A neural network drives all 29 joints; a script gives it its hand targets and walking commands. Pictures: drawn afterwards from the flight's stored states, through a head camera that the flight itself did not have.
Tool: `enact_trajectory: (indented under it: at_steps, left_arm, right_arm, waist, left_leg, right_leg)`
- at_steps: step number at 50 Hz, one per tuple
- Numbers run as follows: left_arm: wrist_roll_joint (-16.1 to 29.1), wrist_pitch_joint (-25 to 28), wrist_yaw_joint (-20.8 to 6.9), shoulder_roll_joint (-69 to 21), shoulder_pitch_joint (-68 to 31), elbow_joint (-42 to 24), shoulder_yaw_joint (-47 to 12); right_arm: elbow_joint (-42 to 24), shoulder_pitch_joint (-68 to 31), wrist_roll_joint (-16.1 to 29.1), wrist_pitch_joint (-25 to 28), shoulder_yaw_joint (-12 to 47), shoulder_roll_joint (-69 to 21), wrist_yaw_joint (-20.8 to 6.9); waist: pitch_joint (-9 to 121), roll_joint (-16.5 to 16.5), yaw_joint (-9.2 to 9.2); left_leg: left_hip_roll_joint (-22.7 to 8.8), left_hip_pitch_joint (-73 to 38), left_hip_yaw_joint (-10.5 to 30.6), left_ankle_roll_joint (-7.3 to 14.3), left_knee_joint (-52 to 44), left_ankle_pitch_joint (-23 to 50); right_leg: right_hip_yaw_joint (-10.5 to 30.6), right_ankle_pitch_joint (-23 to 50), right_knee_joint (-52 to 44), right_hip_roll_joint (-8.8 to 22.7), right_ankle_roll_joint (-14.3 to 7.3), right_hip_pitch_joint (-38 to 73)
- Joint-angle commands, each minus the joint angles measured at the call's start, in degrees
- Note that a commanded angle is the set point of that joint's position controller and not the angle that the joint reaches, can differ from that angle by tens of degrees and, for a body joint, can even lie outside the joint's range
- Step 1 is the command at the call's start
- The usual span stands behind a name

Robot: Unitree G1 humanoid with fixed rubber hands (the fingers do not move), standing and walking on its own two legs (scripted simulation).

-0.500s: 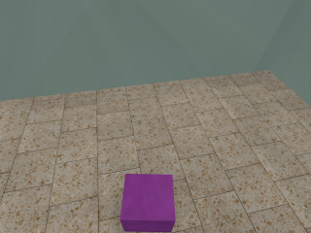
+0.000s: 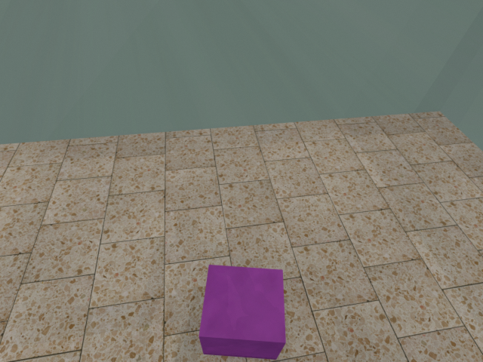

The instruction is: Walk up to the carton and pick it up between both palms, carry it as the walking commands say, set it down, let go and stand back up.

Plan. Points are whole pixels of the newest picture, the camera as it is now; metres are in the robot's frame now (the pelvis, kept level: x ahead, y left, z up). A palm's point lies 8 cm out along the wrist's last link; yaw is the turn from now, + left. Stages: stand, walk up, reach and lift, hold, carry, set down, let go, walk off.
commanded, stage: walk up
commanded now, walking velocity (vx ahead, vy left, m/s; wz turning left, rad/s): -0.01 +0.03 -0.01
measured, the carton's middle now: (242, 312) +0.42 -0.02 -0.64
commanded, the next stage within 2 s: stand in 1.08 s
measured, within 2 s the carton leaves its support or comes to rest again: neither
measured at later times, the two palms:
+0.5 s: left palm out of the picture +0.01 +0.24 -0.13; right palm out of the picture +0.00 -0.19 -0.13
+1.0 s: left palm out of the picture +0.00 +0.18 -0.12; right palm out of the picture -0.04 -0.25 -0.14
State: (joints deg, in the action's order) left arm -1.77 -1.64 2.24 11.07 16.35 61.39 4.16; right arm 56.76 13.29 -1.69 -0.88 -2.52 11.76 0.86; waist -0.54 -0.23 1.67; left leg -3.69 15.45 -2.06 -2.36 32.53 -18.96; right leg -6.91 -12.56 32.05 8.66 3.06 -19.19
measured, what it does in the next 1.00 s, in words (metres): stands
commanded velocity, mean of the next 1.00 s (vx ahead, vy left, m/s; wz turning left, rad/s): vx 0.00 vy -0.01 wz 0.00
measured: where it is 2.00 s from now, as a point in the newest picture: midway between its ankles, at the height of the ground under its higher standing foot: outside the picture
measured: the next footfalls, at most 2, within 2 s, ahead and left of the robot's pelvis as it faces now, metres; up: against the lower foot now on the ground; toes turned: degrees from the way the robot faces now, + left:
none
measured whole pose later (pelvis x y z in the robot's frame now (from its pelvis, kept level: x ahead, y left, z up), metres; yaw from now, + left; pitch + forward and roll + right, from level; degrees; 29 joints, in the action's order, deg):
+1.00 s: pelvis +0.01 -0.03 +0.02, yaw +0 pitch -1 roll +0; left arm -0.3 1.3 1.6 6.5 17.9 62.0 -0.7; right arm 65.5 20.2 -0.1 -0.2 -0.1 9.8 1.7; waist -0.9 3.2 -0.3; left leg -4.6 9.4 0.3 -4.0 22.7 -12.3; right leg -5.1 -12.1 21.9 -0.6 -1.9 -9.1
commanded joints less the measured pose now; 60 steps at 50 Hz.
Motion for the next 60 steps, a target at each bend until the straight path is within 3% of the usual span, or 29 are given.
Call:
enact_trajectory:
  at_steps: [1,2,3,5,8,9,11,12,13,14,18,24,28,31,33,34,35,36,37,38,39,40,42,45,46,49,51,53,60]
  left_arm:
    - [1.51,-0.58,-1.06,1.28,1.66,-3.75,-0.45]
    - [1.05,-1.36,-1.21,2.41,0.61,-3.15,-0.63]
    - [1.08,-1.9,-1.76,2.17,2.49,-2.01,-0.6]
    - [1.25,-1.24,-1.9,-0.58,5.5,-0.3,-1.16]
    - [1.28,0.0,-1.1,0.73,4.91,-0.22,-1.51]
    - [1.5,0.5,-0.88,0.98,5.41,-0.23,-1.49]
    - [0.88,2.23,-0.3,2.9,7.06,0.27,-1.9]
    - [1.18,2.61,-0.16,3.83,7.36,0.84,-1.84]
    - [1.66,2.69,-0.44,2.9,4.45,1.2,-2.14]
    - [1.57,2.76,-0.63,0.68,3.74,1.28,-2.47]
    - [1.62,3.1,-0.11,1.47,4.31,2.14,-2.45]
    - [2.1,2.17,0.46,1.16,5.68,4.5,-2.08]
    - [1.88,1.09,0.7,2.34,4.56,4.11,-1.52]
    - [1.12,0.25,0.04,3.41,0.91,0.91,-0.67]
    - [0.76,-0.57,-0.39,1.57,0.39,-0.99,-0.57]
    - [0.75,-0.83,-0.47,0.04,0.1,-1.53,-1.2]
    - [0.98,-0.72,-0.73,-2.22,1.77,-1.53,-1.82]
    - [1.4,0.08,-0.83,-3.95,6.15,-0.1,-2.71]
    - [1.1,1.05,-0.97,-2.62,8.73,1.01,-2.98]
    - [0.34,2.07,-0.56,2.67,11.62,1.94,-2.02]
    - [0.42,2.64,-0.55,3.95,9.46,1.06,-2.81]
    - [0.24,2.49,-0.85,3.63,5.57,-0.15,-3.27]
    - [0.86,2.62,-0.96,3.22,0.31,-1.8,-3.84]
    - [1.53,3.24,-0.61,4.57,1.62,-1.39,-3.47]
    - [1.58,3.31,-0.56,3.36,3.44,-1.0,-3.78]
    - [1.61,3.59,-0.53,1.31,4.88,-0.3,-3.96]
    - [1.63,3.49,-0.65,1.59,4.87,-0.06,-3.89]
    - [1.5,3.51,-0.6,1.28,6.51,0.47,-3.63]
    - [1.46,3.15,-0.56,0.11,8.21,1.34,-3.94]
  right_arm:
    - [1.12,11.7,-0.07,0.59,-0.58,8.64,0.69]
    - [-0.61,5.68,-1.18,0.78,0.05,6.6,0.84]
    - [-1.41,2.45,-0.76,1.34,0.54,5.8,0.83]
    - [-1.82,-0.65,0.15,2.21,0.59,5.64,0.71]
    - [0.97,4.01,0.69,2.99,0.82,4.24,1.16]
    - [2.17,5.5,0.84,2.96,1.1,3.57,1.36]
    - [2.85,8.04,1.42,2.88,1.05,2.55,1.22]
    - [3.22,8.2,1.52,2.79,1.14,1.68,0.84]
    - [3.57,9.58,2.2,2.68,1.61,0.06,0.93]
    - [4.66,8.79,1.96,2.6,1.78,0.21,1.31]
    - [5.75,8.92,1.08,2.41,1.42,0.84,0.93]
    - [6.13,8.74,0.49,3.08,1.7,1.02,0.69]
    - [5.43,9.26,0.27,3.22,0.9,3.19,1.27]
    - [4.58,11.98,-0.53,2.12,-0.7,7.21,2.69]
    - [3.98,11.26,-1.06,2.06,-0.08,5.79,3.39]
    - [3.61,9.86,-1.2,2.16,0.21,4.98,3.32]
    - [3.69,6.59,-0.82,2.22,0.79,3.42,3.16]
    - [4.34,4.72,-0.18,1.92,1.08,2.74,2.68]
    - [5.51,6.0,0.65,1.57,1.16,2.54,2.13]
    - [5.32,8.15,0.46,1.34,0.98,2.5,1.56]
    - [5.5,10.69,1.4,0.75,1.75,-1.22,1.16]
    - [6.37,12.53,1.98,-0.26,1.86,-0.85,1.46]
    - [7.43,12.27,0.97,-1.0,1.85,-0.09,1.3]
    - [7.66,11.94,1.14,0.52,2.07,0.59,0.72]
    - [8.1,12.17,1.5,0.92,1.97,1.25,0.77]
    - [9.02,12.2,1.8,0.97,2.22,0.39,0.92]
    - [9.72,13.28,1.76,1.12,2.42,0.12,1.09]
    - [10.18,13.01,1.71,1.19,2.61,-0.04,1.17]
    - [10.66,12.7,1.46,1.51,3.09,-0.49,1.2]
  waist:
    - [-4.54,22.96,-3.39]
    - [-8.88,15.43,-1.86]
    - [-7.89,10.38,-0.12]
    - [-6.07,11.51,1.56]
    - [-2.16,10.38,0.1]
    - [-2.06,9.04,0.63]
    - [0.7,5.73,-0.81]
    - [1.86,1.43,-2.34]
    - [1.04,-5.18,-3.48]
    - [-2.28,-5.59,-2.61]
    - [-1.52,-1.05,-2.33]
    - [-2.81,0.1,-2.29]
    - [-3.64,2.47,-3.35]
    - [-3.33,8.73,-5.48]
    - [-2.66,12.8,-5.24]
    - [-3.06,10.6,-4.09]
    - [-3.34,11.32,-1.82]
    - [-2.52,11.48,0.68]
    - [-2.08,10.23,1.34]
    - [-0.56,1.66,0.27]
    - [-0.78,-5.63,-2.15]
    - [-2.2,-9.02,-2.92]
    - [-7.87,-6.7,-3.8]
    - [-4.48,-6.67,-2.93]
    - [-3.75,-3.64,-2.26]
    - [-4.01,-1.58,-1.76]
    - [-4.4,-2.73,-2.29]
    - [-4.41,-0.66,-1.72]
    - [-4.14,1.2,-1.41]
  left_leg:
    - [-15.33,3.76,19.37,5.21,-25.46,-11.92]
    - [-15.3,11.11,20.47,7.27,-27.84,-17.82]
    - [-12.54,10.5,18.13,6.66,-26.32,-15.54]
    - [-8.72,7.42,10.55,5.98,-23.16,-2.89]
    - [-8.45,-1.48,8.74,8.08,-16.53,15.18]
    - [-8.69,-3.47,8.48,7.34,-15.1,18.74]
    - [-6.42,-2.31,7.69,4.61,-11.91,18.64]
    - [-4.19,-3.79,6.02,4.06,-11.63,15.17]
    - [-2.49,-6.13,4.61,3.4,-13.13,13.72]
    - [-2.69,-6.21,4.71,3.4,-13.07,14.27]
    - [-3.27,-7.72,4.57,3.49,-12.51,17.34]
    - [-3.99,-5.15,5.05,2.94,-13.84,18.2]
    - [-7.43,-5.32,7.19,3.94,-12.36,21.8]
    - [-16.83,-7.91,16.88,10.04,-13.54,23.22]
    - [-20.33,-4.78,18.84,13.53,-15.54,24.29]
    - [-18.8,-0.2,17.17,13.22,-16.37,21.78]
    - [-14.88,2.11,13.18,11.57,-16.42,16.32]
    - [-9.61,3.69,8.26,8.29,-14.51,13.73]
    - [-5.08,4.34,3.88,5.64,-11.33,11.46]
    - [-2.7,5.88,1.98,3.19,-6.18,6.42]
    - [-0.06,4.75,0.88,1.03,-4.31,-0.07]
    - [-0.15,-0.81,0.36,0.76,-4.46,-3.88]
    - [0.32,-1.64,0.6,1.36,-6.59,2.3]
    - [-0.64,-3.34,2.18,1.06,-10.13,9.72]
    - [-0.97,-4.08,2.38,0.76,-10.59,9.67]
    - [-1.41,-4.02,2.64,-0.11,-11.49,10.26]
    - [-1.82,-4.71,3.04,-0.31,-11.66,10.95]
    - [-2.14,-3.86,2.8,-0.19,-11.89,11.38]
    - [-2.74,-3.79,3.61,0.2,-12.37,12.57]
  right_leg:
    - [0.64,-18.82,3.98,-5.39,-1.71,-7.9]
    - [4.58,-15.73,9.77,-5.06,-1.93,-3.45]
    - [5.41,-12.09,11.45,-5.49,-2.0,-2.52]
    - [4.32,-8.57,10.78,-5.71,-1.92,-0.22]
    - [3.2,-7.57,0.93,-6.94,-2.2,2.43]
    - [4.13,-1.89,-7.21,-5.9,-2.44,4.62]
    - [8.5,11.33,-12.44,-1.05,-3.14,12.84]
    - [8.04,16.91,-11.75,-0.18,-3.3,13.95]
    - [8.67,15.46,-12.1,-0.63,-4.53,11.14]
    - [8.92,13.91,-13.53,-1.2,-4.25,9.33]
    - [7.7,11.52,-13.67,-1.97,-4.26,10.41]
    - [6.34,9.16,-12.76,-2.91,-3.2,11.72]
    - [5.04,6.97,-9.64,-3.81,-2.44,8.0]
    - [2.34,-5.46,3.03,-6.11,-1.85,-2.18]
    - [3.92,-15.39,13.7,-6.06,-1.65,-4.49]
    - [5.58,-15.98,14.84,-5.22,-1.86,-2.07]
    - [6.4,-14.67,8.6,-4.57,-2.54,1.06]
    - [4.75,-6.83,-1.61,-6.14,-3.43,8.1]
    - [2.85,5.0,-10.78,-7.4,-3.06,13.05]
    - [7.74,8.36,-13.78,-3.27,-2.96,17.81]
    - [15.36,9.85,-17.32,3.5,-4.21,13.49]
    - [18.88,1.48,-20.08,6.75,-7.15,4.04]
    - [16.84,-10.04,-22.67,2.68,-5.91,1.6]
    - [13.08,-2.74,-20.08,0.0,-6.32,7.01]
    - [13.19,-1.32,-19.49,-0.34,-6.43,7.8]
    - [12.14,0.71,-18.54,-1.01,-5.88,8.75]
    - [10.82,1.44,-18.05,-1.95,-5.82,7.91]
    - [10.0,3.55,-16.5,-2.09,-5.63,9.44]
    - [8.21,5.76,-13.91,-3.27,-5.31,9.21]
